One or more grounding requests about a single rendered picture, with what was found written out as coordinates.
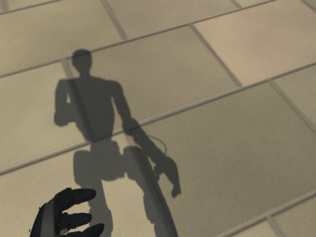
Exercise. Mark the left robot hand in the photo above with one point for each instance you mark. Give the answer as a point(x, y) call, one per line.
point(51, 222)

